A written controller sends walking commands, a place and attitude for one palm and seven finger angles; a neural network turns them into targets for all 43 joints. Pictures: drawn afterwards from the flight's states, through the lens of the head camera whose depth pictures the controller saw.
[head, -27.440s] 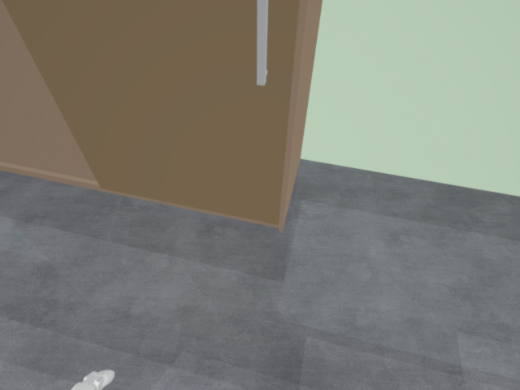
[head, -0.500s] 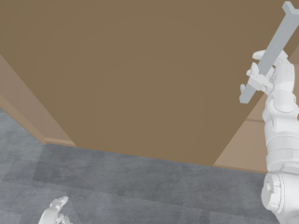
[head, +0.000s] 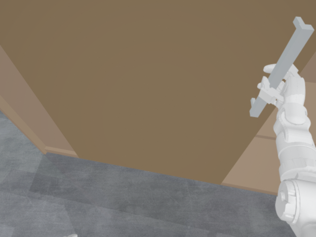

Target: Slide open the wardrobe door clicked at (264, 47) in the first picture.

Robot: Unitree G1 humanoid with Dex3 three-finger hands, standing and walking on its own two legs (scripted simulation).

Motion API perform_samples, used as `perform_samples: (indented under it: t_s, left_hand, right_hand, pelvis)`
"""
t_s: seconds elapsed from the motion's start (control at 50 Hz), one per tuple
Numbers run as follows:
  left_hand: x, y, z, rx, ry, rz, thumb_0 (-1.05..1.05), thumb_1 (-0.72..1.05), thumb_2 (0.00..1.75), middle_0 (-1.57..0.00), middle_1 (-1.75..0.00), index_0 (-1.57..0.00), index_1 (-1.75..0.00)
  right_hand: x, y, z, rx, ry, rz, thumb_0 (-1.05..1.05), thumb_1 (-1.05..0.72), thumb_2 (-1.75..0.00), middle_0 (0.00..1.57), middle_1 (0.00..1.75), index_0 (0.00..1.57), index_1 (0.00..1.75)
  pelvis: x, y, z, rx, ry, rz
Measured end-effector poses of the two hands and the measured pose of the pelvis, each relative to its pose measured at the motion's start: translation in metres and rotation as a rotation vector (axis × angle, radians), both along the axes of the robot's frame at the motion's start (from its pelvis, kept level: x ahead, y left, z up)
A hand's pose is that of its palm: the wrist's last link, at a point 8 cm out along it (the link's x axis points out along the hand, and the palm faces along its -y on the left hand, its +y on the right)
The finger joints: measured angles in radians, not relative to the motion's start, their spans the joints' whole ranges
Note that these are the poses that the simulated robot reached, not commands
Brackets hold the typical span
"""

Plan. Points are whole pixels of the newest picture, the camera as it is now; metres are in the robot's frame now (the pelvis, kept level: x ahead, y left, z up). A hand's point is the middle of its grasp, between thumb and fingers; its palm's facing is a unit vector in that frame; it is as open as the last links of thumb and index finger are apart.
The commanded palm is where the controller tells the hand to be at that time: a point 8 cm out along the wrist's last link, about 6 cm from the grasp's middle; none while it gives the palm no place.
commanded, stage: loosen the grip on the handle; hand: right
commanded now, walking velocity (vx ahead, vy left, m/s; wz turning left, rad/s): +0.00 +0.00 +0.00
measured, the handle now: (272, 74) +0.52 -0.23 +0.15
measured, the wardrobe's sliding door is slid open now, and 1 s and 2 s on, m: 0.64 0.64 0.64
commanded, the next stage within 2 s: slip the hand off the handle in 0.60 s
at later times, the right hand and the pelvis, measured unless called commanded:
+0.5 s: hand (264, 91) +0.47 -0.21 +0.13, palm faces +0.25 +0.96 -0.14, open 13.4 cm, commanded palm +0.43 -0.25 +0.15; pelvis -0.01 +0.01 -0.01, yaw +0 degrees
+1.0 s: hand (290, 92) +0.46 -0.27 +0.14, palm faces +0.27 +0.95 -0.13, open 14.5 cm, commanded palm +0.43 -0.31 +0.15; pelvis +0.02 +0.00 +0.00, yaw +0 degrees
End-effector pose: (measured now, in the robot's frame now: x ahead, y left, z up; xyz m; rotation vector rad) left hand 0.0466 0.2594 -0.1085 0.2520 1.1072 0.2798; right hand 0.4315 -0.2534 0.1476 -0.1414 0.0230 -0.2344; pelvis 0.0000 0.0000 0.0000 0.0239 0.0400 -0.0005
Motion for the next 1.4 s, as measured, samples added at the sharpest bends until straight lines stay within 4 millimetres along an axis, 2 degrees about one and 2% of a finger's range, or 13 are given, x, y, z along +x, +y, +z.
perform_samples:
  t_s: [0.1,0.14,0.18,0.26,0.38,0.46,0.52,0.62,0.72,0.92,1.14,1.3,1.4]
  left_hand:
    - [0.004,0.010,0.013,0.009,-0.081,-0.013,0.01,0.90,0.90,-0.21,-0.30,-0.21,-0.30]
    - [0.005,0.015,0.019,0.020,-0.114,-0.027,0.01,0.90,0.90,-0.21,-0.30,-0.21,-0.30]
    - [0.004,0.021,0.021,0.025,-0.134,-0.039,0.01,0.90,0.90,-0.21,-0.30,-0.21,-0.30]
    - [-0.002,0.027,0.018,0.015,-0.129,-0.053,0.01,0.90,0.90,-0.21,-0.30,-0.20,-0.30]
    - [-0.009,0.028,0.015,0.009,-0.091,-0.041,0.01,0.90,0.90,-0.21,-0.30,-0.20,-0.30]
    - [-0.010,0.026,0.012,0.005,-0.077,-0.037,0.01,0.90,0.90,-0.21,-0.30,-0.20,-0.30]
    - [-0.009,0.023,0.010,-0.003,-0.067,-0.027,0.01,0.90,0.90,-0.21,-0.30,-0.20,-0.30]
    - [-0.002,0.017,0.007,-0.025,-0.062,-0.018,0.01,0.90,0.90,-0.21,-0.30,-0.20,-0.30]
    - [0.013,0.012,0.005,-0.043,-0.082,-0.020,0.01,0.90,0.90,-0.21,-0.30,-0.20,-0.30]
    - [0.036,0.010,0.013,-0.015,-0.118,-0.047,0.01,0.90,0.90,-0.21,-0.30,-0.20,-0.30]
    - [0.032,0.006,0.012,0.008,-0.078,-0.059,0.01,0.90,0.90,-0.21,-0.30,-0.20,-0.30]
    - [0.023,-0.002,0.010,0.008,-0.062,-0.053,0.01,0.90,0.90,-0.21,-0.30,-0.20,-0.30]
    - [0.017,-0.008,0.008,-0.014,-0.065,-0.037,0.01,0.90,0.90,-0.21,-0.30,-0.20,-0.30]
  right_hand:
    - [0.011,-0.005,0.005,0.048,0.072,0.024,-0.08,-0.65,-0.75,0.41,1.35,0.38,1.40]
    - [0.013,-0.006,0.009,0.102,0.066,0.018,-0.06,-0.60,-0.74,0.42,1.36,0.39,1.40]
    - [0.011,-0.007,0.015,0.079,0.030,0.007,-0.04,-0.53,-0.71,0.43,1.37,0.41,1.40]
    - [0.002,-0.004,0.016,-0.019,-0.016,0.007,-0.02,-0.27,-0.59,0.44,1.38,0.43,1.40]
    - [0.003,0.000,0.001,0.047,0.001,0.006,0.00,0.19,-0.37,0.38,1.35,0.39,1.34]
    - [0.005,-0.002,-0.008,0.004,0.033,-0.004,0.00,0.38,-0.28,0.36,1.31,0.36,1.31]
    - [0.007,-0.007,-0.007,0.007,0.001,-0.025,-0.01,0.45,-0.24,0.34,1.28,0.34,1.27]
    - [0.008,-0.010,0.002,0.021,-0.035,-0.017,-0.01,0.51,-0.21,0.30,1.21,0.30,1.21]
    - [0.006,-0.014,0.001,0.014,0.003,-0.005,-0.01,0.54,-0.20,0.27,1.18,0.27,1.18]
    - [0.004,-0.045,0.001,0.019,-0.006,-0.045,-0.02,0.54,-0.20,0.26,1.16,0.30,1.18]
    - [-0.010,-0.078,0.002,0.021,0.013,-0.028,-0.02,0.55,-0.20,0.25,1.15,0.26,1.16]
    - [-0.006,-0.084,0.006,0.017,-0.019,-0.013,-0.02,0.55,-0.20,0.25,1.15,0.25,1.15]
    - [-0.012,-0.080,0.008,0.001,-0.028,0.013,-0.02,0.54,-0.20,0.25,1.15,0.25,1.15]
  pelvis:
    - [-0.003,0.003,0.000,-0.018,0.028,-0.002]
    - [-0.005,0.005,0.000,-0.020,0.045,-0.006]
    - [-0.008,0.005,-0.001,-0.019,0.051,-0.003]
    - [-0.014,0.006,-0.003,-0.023,0.061,-0.001]
    - [-0.016,0.011,-0.005,-0.026,0.069,-0.003]
    - [-0.013,0.012,-0.005,-0.023,0.082,-0.003]
    - [-0.008,0.012,-0.005,-0.022,0.087,0.001]
    - [0.003,0.011,-0.004,-0.019,0.087,0.002]
    - [0.011,0.008,-0.003,-0.016,0.081,-0.002]
    - [0.013,0.006,-0.004,-0.015,0.089,-0.003]
    - [0.014,-0.003,-0.005,-0.002,0.088,-0.024]
    - [0.012,-0.009,-0.006,0.001,0.100,-0.021]
    - [0.014,-0.013,-0.006,0.001,0.098,-0.012]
